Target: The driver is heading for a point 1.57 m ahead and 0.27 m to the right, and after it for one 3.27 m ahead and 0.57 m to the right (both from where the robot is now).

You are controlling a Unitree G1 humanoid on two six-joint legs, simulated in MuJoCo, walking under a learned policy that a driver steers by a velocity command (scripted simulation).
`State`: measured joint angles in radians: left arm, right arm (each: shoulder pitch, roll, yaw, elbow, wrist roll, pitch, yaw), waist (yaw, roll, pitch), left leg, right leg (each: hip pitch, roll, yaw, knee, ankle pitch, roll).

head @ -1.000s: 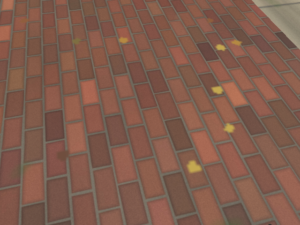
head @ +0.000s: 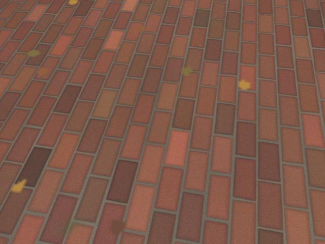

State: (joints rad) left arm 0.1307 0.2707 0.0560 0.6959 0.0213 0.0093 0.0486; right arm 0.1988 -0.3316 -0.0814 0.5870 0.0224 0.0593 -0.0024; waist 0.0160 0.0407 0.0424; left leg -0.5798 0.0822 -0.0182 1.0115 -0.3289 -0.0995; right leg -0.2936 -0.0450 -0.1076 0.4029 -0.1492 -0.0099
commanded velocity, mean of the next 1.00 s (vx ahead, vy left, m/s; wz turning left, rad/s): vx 0.01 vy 0.00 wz -0.34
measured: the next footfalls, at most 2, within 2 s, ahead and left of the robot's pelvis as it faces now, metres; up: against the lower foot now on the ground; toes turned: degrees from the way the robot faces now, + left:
left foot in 0.12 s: +0.05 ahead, +0.15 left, +0.00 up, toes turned +7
right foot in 0.62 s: +0.02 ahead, -0.10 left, +0.00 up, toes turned -18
